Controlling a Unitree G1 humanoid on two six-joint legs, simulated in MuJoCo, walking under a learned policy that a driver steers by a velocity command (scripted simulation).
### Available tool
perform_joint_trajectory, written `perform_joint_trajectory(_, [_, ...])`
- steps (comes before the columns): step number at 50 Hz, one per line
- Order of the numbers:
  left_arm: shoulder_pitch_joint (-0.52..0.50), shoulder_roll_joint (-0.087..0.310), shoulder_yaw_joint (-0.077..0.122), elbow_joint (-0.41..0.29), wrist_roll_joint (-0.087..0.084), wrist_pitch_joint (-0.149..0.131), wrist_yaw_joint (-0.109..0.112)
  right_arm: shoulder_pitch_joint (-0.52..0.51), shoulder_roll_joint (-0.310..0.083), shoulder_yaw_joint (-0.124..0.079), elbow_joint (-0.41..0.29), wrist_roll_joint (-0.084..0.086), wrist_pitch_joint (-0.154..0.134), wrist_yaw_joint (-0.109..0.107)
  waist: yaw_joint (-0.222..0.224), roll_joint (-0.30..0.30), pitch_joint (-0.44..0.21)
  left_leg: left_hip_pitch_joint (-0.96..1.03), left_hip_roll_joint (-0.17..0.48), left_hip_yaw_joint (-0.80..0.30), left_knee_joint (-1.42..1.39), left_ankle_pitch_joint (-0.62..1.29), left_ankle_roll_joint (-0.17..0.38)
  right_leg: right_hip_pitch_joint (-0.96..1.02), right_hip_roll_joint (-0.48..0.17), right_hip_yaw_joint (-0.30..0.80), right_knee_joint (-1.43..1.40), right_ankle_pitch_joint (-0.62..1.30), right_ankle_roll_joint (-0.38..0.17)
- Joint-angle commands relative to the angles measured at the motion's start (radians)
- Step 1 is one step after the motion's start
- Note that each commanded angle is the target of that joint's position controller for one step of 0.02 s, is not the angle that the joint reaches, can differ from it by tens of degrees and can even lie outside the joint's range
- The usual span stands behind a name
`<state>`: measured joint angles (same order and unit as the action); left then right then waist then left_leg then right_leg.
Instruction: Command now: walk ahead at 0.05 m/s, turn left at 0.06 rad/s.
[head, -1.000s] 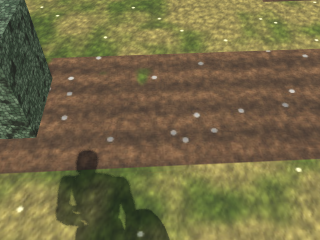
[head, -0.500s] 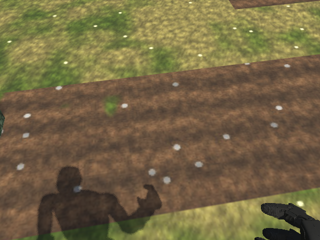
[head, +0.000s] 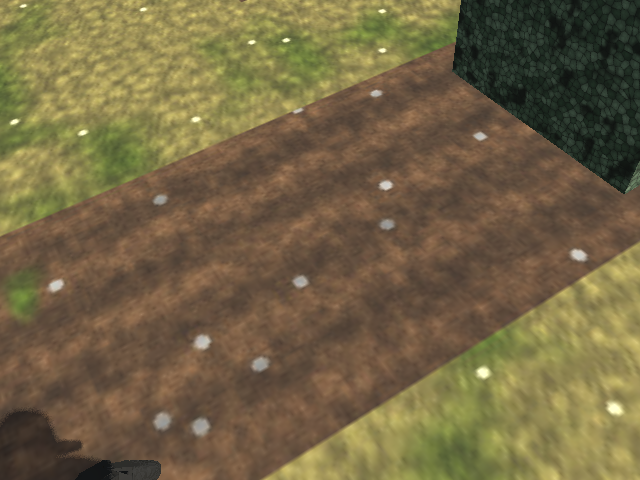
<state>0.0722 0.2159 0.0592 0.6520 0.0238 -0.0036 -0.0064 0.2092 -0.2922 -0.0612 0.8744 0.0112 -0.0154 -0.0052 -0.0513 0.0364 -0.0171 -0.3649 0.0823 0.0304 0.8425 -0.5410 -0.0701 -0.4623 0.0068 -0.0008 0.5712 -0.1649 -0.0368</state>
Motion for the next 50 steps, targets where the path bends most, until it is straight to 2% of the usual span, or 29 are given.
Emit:
perform_joint_trajectory(1, [0.077, 0.119, 0.029, -0.006, 0.004, -0.017, 0.004, 0.005, -0.084, -0.017, -0.038, 0.005, 0.035, -0.021, 0.048, -0.161, -0.142, -0.187, 0.021, -0.123, 0.176, -0.006, -0.005, 0.284, -0.292, 0.285, -0.232, 0.172, -0.182])
perform_joint_trajectory(3, [-0.003, 0.133, 0.037, -0.002, 0.008, -0.023, 0.02, 0.043, -0.09, -0.028, -0.022, -0.002, 0.048, -0.037, 0.005, -0.18, -0.113, -0.093, 0.007, -0.11, 0.175, 0.09, -0.017, 0.157, -0.258, 0.202, -0.264, 0.128, -0.158])
perform_joint_trajectory(4, [-0.012, 0.134, 0.039, 0.003, 0.008, -0.024, 0.029, 0.038, -0.089, -0.033, -0.024, 0.001, 0.048, -0.042, 0.006, -0.171, -0.109, -0.098, -0.004, -0.096, 0.18, 0.105, -0.018, 0.159, -0.257, 0.182, -0.264, 0.133, -0.162])
perform_joint_trajectory(7, [0.014, 0.125, 0.043, 0.025, -0.003, -0.022, 0.053, -0.006, -0.067, -0.036, -0.049, 0.004, 0.05, -0.049, 0.033, -0.136, -0.114, -0.153, -0.005, -0.094, 0.173, 0.118, -0.014, 0.221, -0.289, 0.176, -0.262, 0.126, -0.189])
perform_joint_trajectory(11, [0.031, 0.132, 0.053, 0.049, -0.007, -0.008, 0.071, -0.055, -0.044, -0.034, -0.091, 0.003, 0.058, -0.043, 0.051, -0.144, -0.104, -0.176, -0.004, -0.07, 0.13, 0.107, -0.002, 0.259, -0.319, 0.159, -0.276, 0.072, -0.209])
perform_joint_trajectory(16, [0.021, 0.18, 0.077, 0.06, -0.04, -0.004, 0.067, -0.007, -0.048, -0.036, -0.09, 0.004, 0.058, -0.018, 0.027, -0.185, -0.103, -0.022, -0.033, 0.024, -0.047, 0.102, 0.081, 0.169, -0.318, 0.116, -0.362, -0.32, -0.148])
perform_joint_trajectory(18, [-0.013, 0.178, 0.077, 0.06, -0.057, -0.006, 0.058, 0.086, -0.045, -0.04, -0.049, 0.001, 0.058, -0.009, -0.021, -0.161, -0.082, 0.115, -0.056, 0.071, -0.217, 0.172, 0.13, 0.103, -0.295, 0.06, -0.335, -0.381, -0.103])
perform_joint_trajectory(19, [-0.031, 0.156, 0.072, 0.062, -0.06, -0.006, 0.054, 0.163, -0.039, -0.043, -0.009, -0.004, 0.058, -0.008, -0.047, -0.136, -0.066, 0.204, -0.085, 0.1, -0.316, 0.19, 0.157, 0.051, -0.257, 0.004, -0.271, -0.402, -0.066])
perform_joint_trajectory(20, [-0.052, 0.108, 0.063, 0.062, -0.049, -0.006, 0.048, 0.245, -0.045, -0.05, 0.034, -0.003, 0.055, -0.004, -0.069, -0.049, -0.036, 0.304, -0.077, 0.046, -0.404, 0.13, 0.195, -0.045, -0.192, -0.092, -0.079, -0.399, -0.014])
perform_joint_trajectory(21, [-0.073, 0.027, 0.04, 0.042, -0.033, -0.013, 0.03, 0.298, -0.119, -0.066, 0.037, 0.004, 0.042, -0.011, -0.071, 0.206, -0.005, 0.438, 0.162, -0.354, -0.507, -0.029, 0.292, -0.34, -0.093, -0.197, 0.356, -0.428, 0.06])
perform_joint_trajectory(22, [-0.141, 0.055, 0.045, -0.017, -0.043, -0.045, 0.021, 0.274, -0.222, -0.075, -0.023, -0.004, 0.01, 0.002, -0.067, 0.251, 0.036, 0.44, 0.302, -0.768, -0.68, -0.205, 0.435, -0.578, 0.01, -0.024, 0.446, -0.424, 0.056])
perform_joint_trajectory(23, [-0.196, 0.137, 0.06, -0.028, -0.063, -0.073, 0.017, 0.194, -0.181, -0.067, -0.05, -0.026, -0.017, -0.002, -0.052, 0.15, 0.097, 0.423, 0.301, -0.742, -0.734, -0.15, 0.418, -0.634, -0.033, 0.063, 0.487, -0.303, 0.037])
perform_joint_trajectory(24, [-0.162, 0.176, 0.071, -0.007, -0.057, -0.088, 0.016, 0.136, -0.148, -0.056, -0.063, -0.021, -0.035, -0.01, -0.005, 0.118, 0.112, 0.419, 0.265, -0.631, -0.702, 0.006, 0.359, -0.62, -0.06, 0.076, 0.448, -0.162, 0.03])
perform_joint_trajectory(25, [-0.127, 0.174, 0.073, 0.028, -0.028, -0.092, 0.022, 0.11, -0.127, -0.051, -0.071, -0.003, -0.038, -0.016, 0.016, 0.074, 0.086, 0.404, 0.217, -0.518, -0.671, 0.148, 0.312, -0.558, -0.077, 0.071, 0.416, -0.077, 0.042])
perform_joint_trajectory(26, [-0.111, 0.171, 0.072, 0.04, -0.008, -0.093, 0.025, 0.101, -0.115, -0.047, -0.072, 0.009, -0.035, -0.021, 0.027, 0.067, 0.065, 0.374, 0.18, -0.437, -0.667, 0.235, 0.283, -0.49, -0.078, 0.065, 0.361, -0.005, 0.054])
perform_joint_trajectory(28, [-0.12, 0.127, 0.061, 0.047, -0.013, -0.093, 0.013, 0.149, -0.084, -0.038, -0.062, 0.007, -0.036, -0.025, 0.024, 0.057, 0.036, 0.33, 0.124, -0.331, -0.652, 0.392, 0.255, -0.38, -0.048, 0.043, 0.294, 0.127, 0.063])
perform_joint_trajectory(30, [-0.158, 0.095, 0.048, 0.039, -0.021, -0.093, 0.002, 0.191, -0.086, -0.04, -0.05, 0.01, -0.038, -0.028, 0.007, 0.064, 0.033, 0.294, 0.088, -0.271, -0.642, 0.479, 0.243, -0.301, -0.021, 0.031, 0.187, 0.209, 0.061])
perform_joint_trajectory(33, [-0.243, 0.08, 0.035, 0.009, -0.034, -0.097, -0.012, 0.235, -0.098, -0.045, -0.043, 0.013, -0.037, -0.034, -0.025, 0.097, 0.057, 0.241, 0.078, -0.266, -0.641, 0.461, 0.244, -0.207, 0.009, 0.022, 0.044, 0.264, 0.061])
perform_joint_trajectory(37, [-0.309, 0.097, 0.031, -0.03, -0.044, -0.114, -0.028, 0.28, -0.106, -0.053, -0.036, 0.028, -0.028, -0.04, -0.05, 0.104, 0.087, 0.299, 0.115, -0.343, -0.585, 0.45, 0.26, -0.191, 0.013, 0.035, -0.042, 0.175, 0.058])
perform_joint_trajectory(40, [-0.223, 0.134, 0.042, -0.018, -0.05, -0.128, -0.032, 0.245, -0.127, -0.065, -0.053, 0.025, -0.018, -0.043, 0.005, 0.144, 0.056, 0.281, 0.127, -0.382, -0.506, 0.555, 0.236, -0.012, 0.026, 0.025, -0.094, 0.078, 0.031])
perform_joint_trajectory(41, [-0.113, 0.166, 0.059, 0.011, -0.046, -0.132, -0.027, 0.217, -0.117, -0.063, -0.069, 0.021, -0.018, -0.041, 0.063, 0.149, 0.0, 0.246, 0.088, -0.366, -0.413, 0.705, 0.216, 0.156, 0.043, 0.011, -0.113, 0.067, 0.0])
perform_joint_trajectory(42, [0.066, 0.214, 0.08, 0.053, -0.036, -0.136, -0.019, 0.166, -0.096, -0.055, -0.099, 0.012, -0.024, -0.034, 0.153, 0.115, -0.118, 0.136, 0.017, -0.318, -0.201, 0.75, 0.18, 0.428, -0.023, 0.067, -0.096, 0.069, -0.053])
perform_joint_trajectory(43, [0.263, 0.284, 0.095, 0.077, -0.017, -0.128, -0.007, 0.185, -0.029, -0.038, -0.132, -0.004, -0.031, -0.032, 0.198, -0.065, -0.322, -0.12, -0.087, -0.23, 0.147, 0.475, 0.13, 0.815, -0.245, 0.338, -0.081, -0.026, -0.136])
perform_joint_trajectory(44, [0.282, 0.293, 0.087, 0.098, -0.019, -0.125, -0.022, 0.313, 0.006, -0.023, -0.152, 0.026, -0.05, -0.024, 0.123, -0.413, -0.45, -0.365, -0.158, -0.247, 0.401, -0.072, 0.108, 0.966, -0.434, 0.796, -0.234, -0.226, -0.257])
perform_joint_trajectory(45, [0.224, 0.187, 0.062, 0.084, -0.027, -0.117, -0.016, 0.276, -0.095, -0.05, -0.12, 0.049, -0.051, -0.023, 0.129, -0.291, -0.29, -0.456, -0.082, -0.252, 0.503, -0.002, 0.104, 0.854, -0.402, 0.724, -0.274, -0.344, -0.225])
perform_joint_trajectory(46, [0.157, 0.139, 0.049, 0.079, -0.036, -0.108, -0.008, 0.173, -0.122, -0.055, -0.139, 0.038, -0.047, -0.022, 0.133, -0.194, -0.138, -0.46, -0.039, -0.198, 0.483, 0.101, 0.108, 0.678, -0.359, 0.528, -0.292, -0.275, -0.182])
perform_joint_trajectory(47, [0.102, 0.128, 0.044, 0.084, -0.028, -0.101, -0.006, 0.128, -0.101, -0.055, -0.145, 0.024, -0.044, -0.024, 0.103, -0.107, -0.064, -0.406, 0.001, -0.171, 0.444, 0.177, 0.111, 0.526, -0.314, 0.413, -0.316, -0.153, -0.16])
perform_joint_trajectory(48, [0.074, 0.108, 0.038, 0.093, -0.018, -0.099, -0.006, 0.111, -0.089, -0.058, -0.152, 0.012, -0.039, -0.022, 0.078, -0.107, -0.022, -0.365, 0.028, -0.17, 0.401, 0.216, 0.114, 0.427, -0.282, 0.334, -0.342, -0.061, -0.153])
perform_joint_trajectory(50, [0.054, 0.107, 0.036, 0.11, -0.015, -0.109, -0.005, 0.125, -0.045, -0.053, -0.166, 0.019, -0.023, -0.013, 0.044, -0.138, -0.004, -0.3, 0.058, -0.159, 0.365, 0.242, 0.114, 0.328, -0.266, 0.23, -0.399, 0.019, -0.16])
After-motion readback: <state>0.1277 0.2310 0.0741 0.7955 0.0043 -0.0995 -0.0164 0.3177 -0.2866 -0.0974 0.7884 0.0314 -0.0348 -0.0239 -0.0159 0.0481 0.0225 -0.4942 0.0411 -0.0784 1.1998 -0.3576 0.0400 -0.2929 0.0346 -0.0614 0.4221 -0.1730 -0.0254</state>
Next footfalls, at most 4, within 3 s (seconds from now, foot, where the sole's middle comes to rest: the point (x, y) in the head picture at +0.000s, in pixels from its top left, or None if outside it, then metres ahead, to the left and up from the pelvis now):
0.42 left None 0.01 0.12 -0.76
0.84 right None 0.39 0.02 -0.76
1.34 left None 0.47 0.42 -0.76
1.86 right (145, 343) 0.85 0.45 -0.76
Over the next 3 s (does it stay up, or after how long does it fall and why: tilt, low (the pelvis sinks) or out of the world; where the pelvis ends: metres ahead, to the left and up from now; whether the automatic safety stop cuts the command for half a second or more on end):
stays up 1.15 0.74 0.00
